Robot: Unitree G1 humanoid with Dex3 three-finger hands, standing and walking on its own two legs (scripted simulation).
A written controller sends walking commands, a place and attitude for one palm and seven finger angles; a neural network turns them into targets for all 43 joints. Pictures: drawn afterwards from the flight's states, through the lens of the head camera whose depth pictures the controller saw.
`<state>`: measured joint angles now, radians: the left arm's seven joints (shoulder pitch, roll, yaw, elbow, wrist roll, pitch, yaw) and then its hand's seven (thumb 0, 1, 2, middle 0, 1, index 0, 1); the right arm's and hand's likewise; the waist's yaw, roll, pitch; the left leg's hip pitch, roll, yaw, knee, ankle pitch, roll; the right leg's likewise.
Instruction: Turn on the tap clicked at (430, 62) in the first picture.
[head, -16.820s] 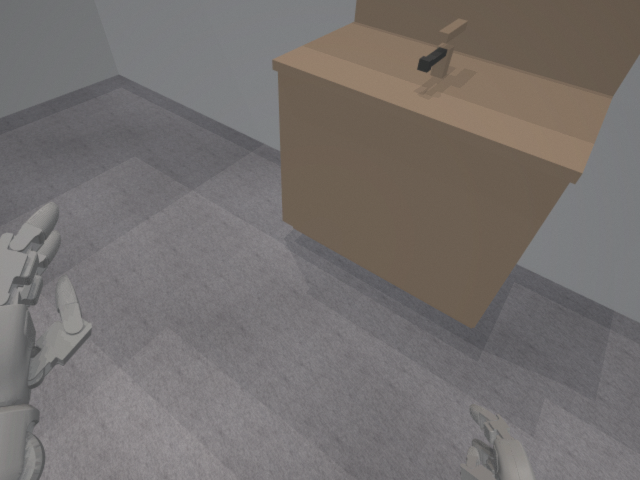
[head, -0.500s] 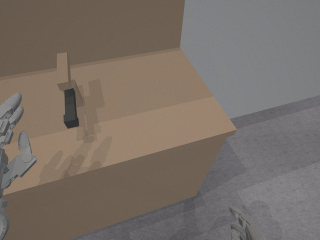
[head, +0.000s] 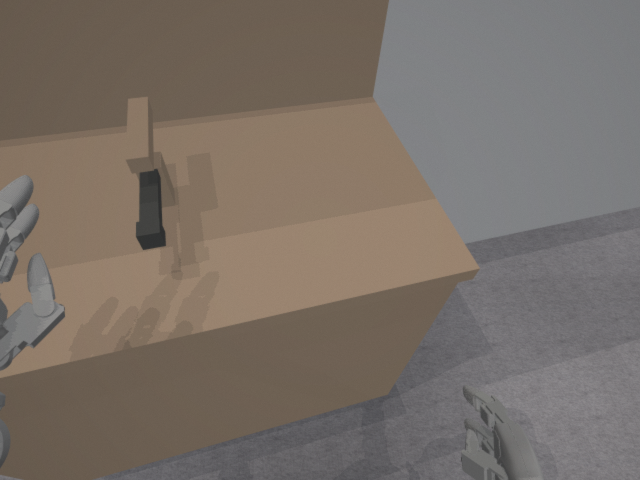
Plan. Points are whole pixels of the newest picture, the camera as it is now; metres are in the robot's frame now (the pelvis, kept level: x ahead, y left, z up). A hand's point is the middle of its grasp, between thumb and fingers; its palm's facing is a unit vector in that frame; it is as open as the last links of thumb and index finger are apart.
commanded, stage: look again from close up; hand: left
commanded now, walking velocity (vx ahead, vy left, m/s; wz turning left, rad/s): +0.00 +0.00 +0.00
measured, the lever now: (151, 234) +0.37 +0.26 +0.07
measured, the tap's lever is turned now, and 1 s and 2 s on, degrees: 0 0 0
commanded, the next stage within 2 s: shuffle to correct the standing spot in 0.18 s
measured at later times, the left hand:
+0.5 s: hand (71, 334) +0.20 +0.24 +0.15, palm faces +0.39 -0.88 -0.29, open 7.4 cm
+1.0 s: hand (152, 276) +0.26 +0.19 +0.16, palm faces +0.31 -0.87 -0.38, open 7.4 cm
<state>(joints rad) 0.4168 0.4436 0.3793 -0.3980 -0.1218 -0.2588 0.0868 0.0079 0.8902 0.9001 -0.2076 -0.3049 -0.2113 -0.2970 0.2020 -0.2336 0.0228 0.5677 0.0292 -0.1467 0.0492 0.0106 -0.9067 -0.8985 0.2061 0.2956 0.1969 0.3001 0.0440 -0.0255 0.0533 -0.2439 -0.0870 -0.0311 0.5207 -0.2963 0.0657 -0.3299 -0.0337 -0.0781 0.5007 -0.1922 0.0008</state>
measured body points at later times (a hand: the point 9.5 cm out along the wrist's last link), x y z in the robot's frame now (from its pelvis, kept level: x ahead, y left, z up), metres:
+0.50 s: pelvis -0.01 -0.01 +0.00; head -0.01 +0.01 +0.45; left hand +0.17 +0.29 +0.17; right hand +0.15 -0.23 -0.07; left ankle -0.02 +0.07 -0.73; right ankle +0.04 -0.12 -0.73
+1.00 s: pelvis +0.04 -0.04 +0.00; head +0.06 -0.04 +0.45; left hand +0.24 +0.24 +0.18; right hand +0.21 -0.28 -0.08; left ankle -0.02 +0.07 -0.73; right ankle +0.04 -0.12 -0.73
